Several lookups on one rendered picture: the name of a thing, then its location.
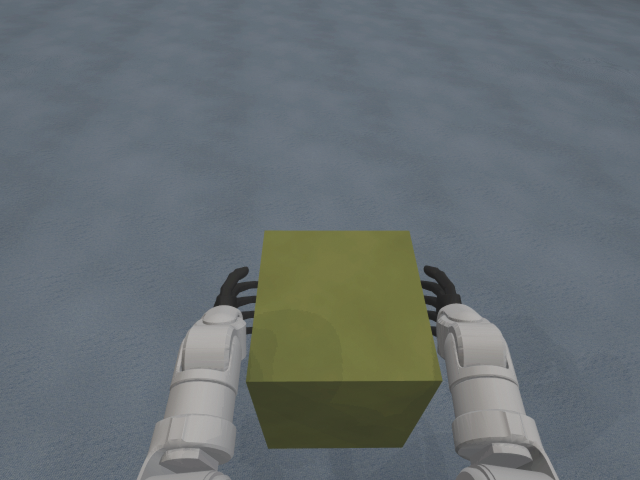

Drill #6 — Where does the carton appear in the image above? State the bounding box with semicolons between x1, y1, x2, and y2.
246;231;443;449

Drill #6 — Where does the robot right hand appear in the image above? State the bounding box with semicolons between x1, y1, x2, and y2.
420;265;462;337

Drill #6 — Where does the robot left forearm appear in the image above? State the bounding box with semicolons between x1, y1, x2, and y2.
137;305;246;480

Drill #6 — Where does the robot right forearm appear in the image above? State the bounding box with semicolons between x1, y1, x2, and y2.
436;304;559;480

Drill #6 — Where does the robot left hand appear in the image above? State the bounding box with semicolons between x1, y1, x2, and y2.
214;267;258;334

